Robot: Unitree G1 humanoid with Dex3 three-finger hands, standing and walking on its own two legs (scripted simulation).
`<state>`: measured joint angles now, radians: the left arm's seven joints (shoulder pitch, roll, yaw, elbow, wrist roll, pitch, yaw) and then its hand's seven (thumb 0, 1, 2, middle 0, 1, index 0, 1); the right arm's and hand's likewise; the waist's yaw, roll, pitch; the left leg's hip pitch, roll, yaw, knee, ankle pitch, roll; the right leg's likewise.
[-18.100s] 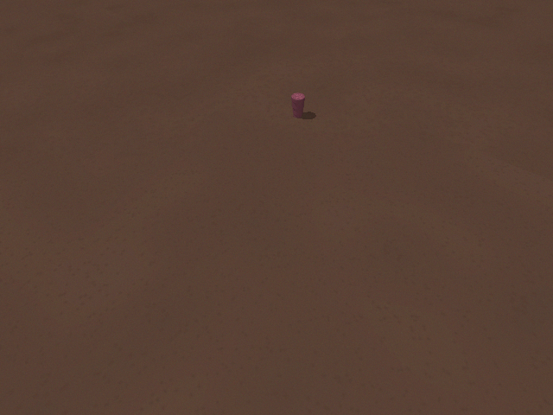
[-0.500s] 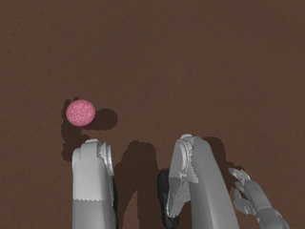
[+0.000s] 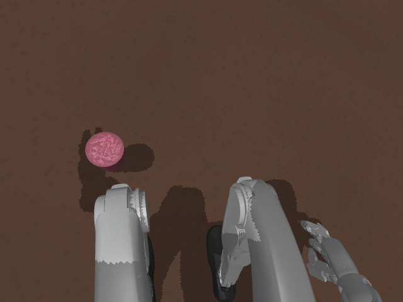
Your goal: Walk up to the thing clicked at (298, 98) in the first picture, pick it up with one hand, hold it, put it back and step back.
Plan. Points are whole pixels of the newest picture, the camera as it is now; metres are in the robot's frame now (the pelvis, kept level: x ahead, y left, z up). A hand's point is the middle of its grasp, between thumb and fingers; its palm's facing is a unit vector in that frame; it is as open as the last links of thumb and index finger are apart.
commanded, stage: go down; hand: left
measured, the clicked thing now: (109, 156) +0.43 +0.22 -0.30
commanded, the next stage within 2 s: none
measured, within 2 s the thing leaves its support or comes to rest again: neither
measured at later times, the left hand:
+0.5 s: hand out of the picture +0.36 +0.43 +0.01, palm faces +0.10 -0.99 -0.05, open 17.6 cm
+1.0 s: hand out of the picture +0.36 +0.43 +0.01, palm faces +0.11 -0.99 -0.05, open 17.6 cm
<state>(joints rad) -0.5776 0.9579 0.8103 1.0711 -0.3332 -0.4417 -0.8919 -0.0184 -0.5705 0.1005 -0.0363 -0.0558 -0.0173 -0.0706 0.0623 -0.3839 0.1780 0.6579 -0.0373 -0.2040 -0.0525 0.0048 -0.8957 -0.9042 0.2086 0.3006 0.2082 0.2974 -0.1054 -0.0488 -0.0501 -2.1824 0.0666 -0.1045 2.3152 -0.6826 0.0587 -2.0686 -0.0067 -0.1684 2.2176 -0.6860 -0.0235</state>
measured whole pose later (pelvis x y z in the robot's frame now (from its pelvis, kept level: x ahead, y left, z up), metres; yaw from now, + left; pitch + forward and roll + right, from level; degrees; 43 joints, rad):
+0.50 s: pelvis +0.00 +0.00 +0.00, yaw +0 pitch +30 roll -10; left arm -0.56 0.95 0.80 1.06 -0.33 -0.44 -0.89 -0.02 -0.56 0.10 -0.03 -0.06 -0.01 -0.07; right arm 0.07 -0.39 0.17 0.66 -0.04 -0.20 -0.05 0.00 -0.90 -0.90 0.21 0.30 0.21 0.30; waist -0.10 -0.05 -0.05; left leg -2.19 0.07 -0.10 2.32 -0.68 0.06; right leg -2.07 -0.01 -0.17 2.22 -0.68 -0.02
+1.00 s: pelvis +0.00 +0.00 +0.00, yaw +0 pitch +30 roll -10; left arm -0.57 0.95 0.81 1.05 -0.33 -0.45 -0.89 -0.02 -0.57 0.11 -0.03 -0.06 -0.01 -0.07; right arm 0.07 -0.38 0.17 0.66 -0.04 -0.20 -0.05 0.00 -0.89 -0.90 0.21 0.30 0.21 0.30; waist -0.10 -0.05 -0.05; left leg -2.19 0.07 -0.11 2.33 -0.67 0.06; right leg -2.08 0.00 -0.17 2.23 -0.68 -0.02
